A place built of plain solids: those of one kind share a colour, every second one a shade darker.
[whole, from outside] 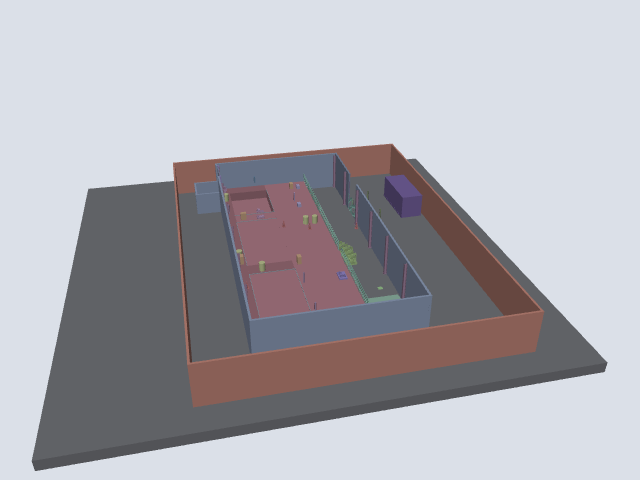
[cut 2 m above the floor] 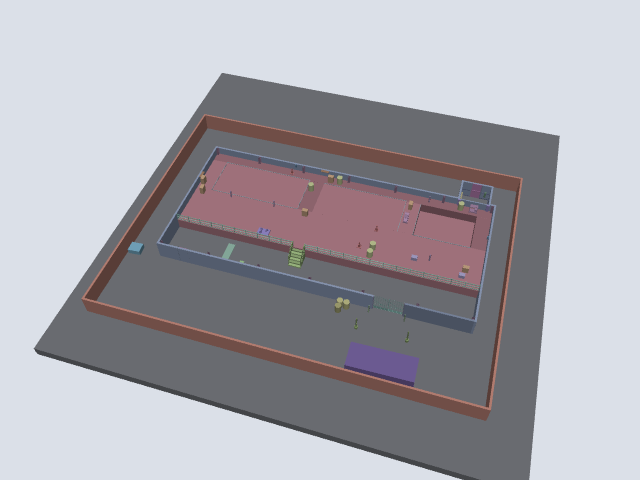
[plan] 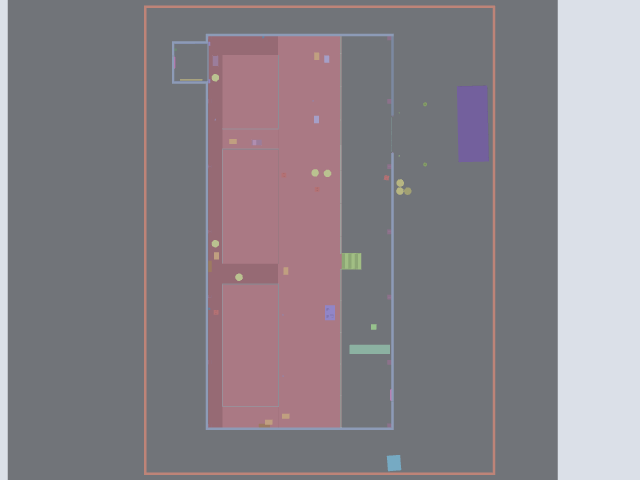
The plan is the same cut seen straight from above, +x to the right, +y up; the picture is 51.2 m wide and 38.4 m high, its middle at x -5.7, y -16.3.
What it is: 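A works' hall with a row of sunk bays; one tall room; a strip of floor behind the doors, a deck 1.14 m over it that fills the rest, and 3 sunk grounds in the deck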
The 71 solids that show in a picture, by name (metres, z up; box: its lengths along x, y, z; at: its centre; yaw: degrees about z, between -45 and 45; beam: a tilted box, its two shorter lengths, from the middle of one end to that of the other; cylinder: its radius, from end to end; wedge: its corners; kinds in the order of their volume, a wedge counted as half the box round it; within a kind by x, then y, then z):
{
 "raised_floor_bank_1": {"box": [1.15, 31.3, 1.19], "at": [-14.07, -15.65, 0.55]},
 "raised_floor_bank_2": {"box": [4.45, 1.7, 1.19], "at": [-11.28, -30.45, 0.55]},
 "raised_floor_bank_3": {"box": [4.45, 9.75, 1.19], "at": [-11.28, -24.73, 0.55]},
 "raised_floor_bank_4": {"box": [4.45, 1.65, 1.19], "at": [-11.28, -19.02, 0.55]},
 "raised_floor_bank_5": {"box": [4.45, 9.15, 1.19], "at": [-11.28, -13.62, 0.55]},
 "raised_floor_bank_6": {"box": [4.45, 1.65, 1.19], "at": [-11.28, -8.22, 0.55]},
 "raised_floor_bank_7": {"box": [4.45, 5.9, 0.17], "at": [-11.28, -4.45, 0.04]},
 "raised_floor_bank_8": {"box": [4.45, 1.5, 1.19], "at": [-11.28, -0.75, 0.55]},
 "raised_floor_bank_9": {"box": [5.1, 31.3, 1.19], "at": [-6.5, -15.65, 0.55]},
 "yard_bound_1": {"box": [0.2, 37.57, 4.19], "at": [-19.68, -16.31, 2.05]},
 "yard_bound_2": {"box": [28.09, 0.2, 4.19], "at": [-5.73, -35.0, 2.05]},
 "yard_bound_3": {"box": [28.09, 0.2, 4.19], "at": [-5.73, 2.37, 2.05]},
 "yard_bound_4": {"box": [0.2, 37.57, 4.19], "at": [8.21, -16.31, 2.05]},
 "wall_1": {"box": [0.2, 3.4, 2.55], "at": [-17.45, -2.1, 1.23]},
 "wall_2": {"box": [2.9, 0.2, 2.55], "at": [-16.1, -3.7, 1.23]},
 "wall_3": {"box": [2.9, 0.2, 2.55], "at": [-16.1, -0.5, 1.23]},
 "wall_4": {"box": [0.2, 27.9, 4.55], "at": [-14.75, -17.55, 2.23]},
 "wall_5": {"box": [0.06, 3.12, 4.55], "at": [-14.62, -2.1, 2.23]},
 "wall_6": {"box": [15.05, 0.2, 4.55], "at": [-7.33, -31.4, 2.23]},
 "wall_7": {"box": [15.05, 0.2, 4.55], "at": [-7.33, 0.1, 2.23]},
 "wall_8": {"box": [0.2, 22.16, 4.55], "at": [0.1, -20.43, 2.23]},
 "wall_9": {"box": [0.2, 6.56, 4.55], "at": [0.1, -3.08, 2.23]},
 "beyond_container_1": {"box": [2.32, 5.99, 2.59], "at": [6.53, -7.02, 1.24], "yaw": 1.3},
 "beyond_container_2": {"box": [2.4, 6.06, 2.65], "at": [6.53, -7.02, 1.27], "yaw": 1.3},
 "door_landing_1": {"box": [0.28, 1.32, 1.03], "at": [-3.83, -18.0, 0.46]},
 "door_landing_2": {"box": [0.56, 1.32, 0.86], "at": [-3.71, -18.0, 0.38]},
 "door_landing_3": {"box": [0.78, 1.32, 0.7], "at": [-3.56, -18.0, 0.3]},
 "door_landing_4": {"box": [0.78, 1.32, 0.54], "at": [-3.3, -18.0, 0.22]},
 "door_landing_5": {"box": [0.78, 1.32, 0.38], "at": [-3.04, -18.0, 0.14]},
 "door_landing_6": {"box": [0.78, 1.32, 0.21], "at": [-2.78, -18.0, 0.06]},
 "tote_stack_1": {"box": [0.4, 0.6, 0.88], "at": [-13.98, -17.57, 1.58]},
 "tote_stack_2": {"box": [0.6, 0.4, 0.81], "at": [-12.65, -8.41, 1.54]},
 "tote_stack_3": {"box": [0.6, 0.4, 1.92], "at": [-9.79, -30.88, 2.1]},
 "tote_stack_4": {"box": [0.6, 0.4, 1.32], "at": [-8.45, -30.4, 1.8]},
 "tote_stack_5": {"box": [0.4, 0.6, 0.81], "at": [-8.43, -18.78, 1.54]},
 "tote_stack_6": {"box": [0.4, 0.6, 0.66], "at": [-5.96, -1.6, 1.47]},
 "drum_1": {"cylinder": 0.3, "from": [-14.07, -16.6, 1.14], "to": [-14.07, -16.6, 2.01]},
 "drum_2": {"cylinder": 0.3, "from": [-14.07, -3.32, 1.14], "to": [-14.07, -3.32, 2.01]},
 "drum_3": {"cylinder": 0.3, "from": [-12.18, -19.28, 1.14], "to": [-12.18, -19.28, 2.01]},
 "drum_4": {"cylinder": 0.3, "from": [-6.09, -10.93, 1.14], "to": [-6.09, -10.93, 2.01]},
 "drum_5": {"cylinder": 0.3, "from": [-5.1, -10.97, 1.14], "to": [-5.1, -10.97, 2.01]},
 "beyond_drums_1": {"cylinder": 0.3, "from": [0.7, -12.38, -0.06], "to": [0.7, -12.38, 0.87]},
 "beyond_drums_2": {"cylinder": 0.3, "from": [0.72, -11.74, -0.06], "to": [0.72, -11.74, 0.87]},
 "beyond_drums_3": {"cylinder": 0.3, "from": [1.32, -12.39, -0.06], "to": [1.32, -12.39, 0.87]},
 "beyond_pallets_1": {"box": [1.07, 1.24, 0.54], "at": [0.22, -34.14, 0.26], "yaw": 4.3},
 "deck_rail_1": {"box": [0.024, 12.7, 0.1], "at": [-4.03, -24.95, 1.19]},
 "deck_rail_2": {"box": [0.06, 12.7, 0.06], "at": [-4.03, -24.95, 1.53]},
 "deck_rail_3": {"box": [0.06, 12.7, 0.06], "at": [-4.03, -24.95, 1.84]},
 "deck_rail_4": {"box": [0.06, 12.7, 0.06], "at": [-4.03, -24.95, 2.16]},
 "deck_rail_5": {"box": [0.06, 8.7, 0.06], "at": [-4.03, -13.05, 1.53]},
 "deck_rail_6": {"box": [0.06, 8.7, 0.06], "at": [-4.03, -13.05, 1.84]},
 "deck_rail_7": {"box": [0.024, 17.4, 0.1], "at": [-4.03, -8.7, 1.19]},
 "deck_rail_8": {"box": [0.06, 8.7, 0.06], "at": [-4.03, -4.35, 1.53]},
 "deck_rail_9": {"box": [0.06, 8.7, 0.06], "at": [-4.03, -4.35, 1.84]},
 "radiator_1": {"box": [1.8, 0.14, 0.76], "at": [-16.0, -3.48, 0.49]},
 "trench_plates_1": {"box": [3.26, 0.75, 0.08], "at": [-1.72, -25.05, -0.01]},
 "pallet_load_1": {"box": [0.8, 1.2, 0.2], "at": [-4.91, -22.11, 1.19]},
 "carton_1": {"box": [0.4, 0.6, 0.4], "at": [-5.17, -1.83, 1.34]},
 "door_leaf_1": {"box": [0.044, 1.0, 2.15], "at": [-17.35, -2.1, 1.02]},
 "steel_column_1": {"box": [0.014, 0.26, 4.35], "at": [-0.26, -26.09, 2.12]},
 "steel_column_2": {"box": [0.23, 0.012, 4.35], "at": [-0.14, -26.09, 2.12]},
 "steel_column_3": {"box": [0.23, 0.012, 4.35], "at": [-0.14, -20.87, 2.12]},
 "steel_column_4": {"box": [0.23, 0.012, 4.35], "at": [-0.14, -15.65, 2.12]},
 "steel_column_5": {"box": [0.23, 0.012, 4.35], "at": [-0.14, -10.43, 2.12]},
 "steel_column_6": {"box": [0.23, 0.012, 4.35], "at": [-0.14, -5.22, 2.12]},
 "bund_kerb_1": {"box": [0.05, 9.75, 0.03], "at": [-13.53, -24.73, 1.16]},
 "bund_kerb_2": {"box": [0.05, 9.15, 0.035], "at": [-13.53, -13.62, 1.16]},
 "bund_kerb_3": {"box": [4.55, 0.05, 0.06], "at": [-11.28, -29.62, 1.17]},
 "bund_kerb_4": {"box": [0.05, 9.75, 0.035], "at": [-9.03, -24.73, 1.16]},
 "bund_kerb_5": {"box": [0.05, 5.9, 0.04], "at": [-9.03, -4.45, 1.16]},
 "signing_shelf_1": {"box": [0.3, 0.9, 0.26], "at": [-14.5, -18.4, 2.09]}
}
